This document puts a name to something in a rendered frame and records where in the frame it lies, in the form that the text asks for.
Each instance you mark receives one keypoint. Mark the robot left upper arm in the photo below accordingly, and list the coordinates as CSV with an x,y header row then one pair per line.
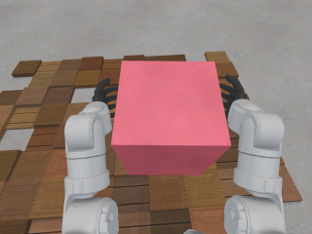
x,y
95,215

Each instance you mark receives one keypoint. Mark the carton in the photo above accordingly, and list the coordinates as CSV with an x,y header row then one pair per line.
x,y
169,118

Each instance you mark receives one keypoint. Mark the left robot hand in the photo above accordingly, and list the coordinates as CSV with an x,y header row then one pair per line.
x,y
100,94

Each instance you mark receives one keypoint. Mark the robot right upper arm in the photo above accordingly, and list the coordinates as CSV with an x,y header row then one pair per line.
x,y
252,215

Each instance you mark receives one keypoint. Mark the robot right forearm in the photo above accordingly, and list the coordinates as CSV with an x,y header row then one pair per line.
x,y
260,148

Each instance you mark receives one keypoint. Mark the right robot hand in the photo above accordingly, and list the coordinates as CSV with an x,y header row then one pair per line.
x,y
235,93

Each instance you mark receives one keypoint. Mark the robot left forearm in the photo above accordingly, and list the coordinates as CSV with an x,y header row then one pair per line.
x,y
84,135

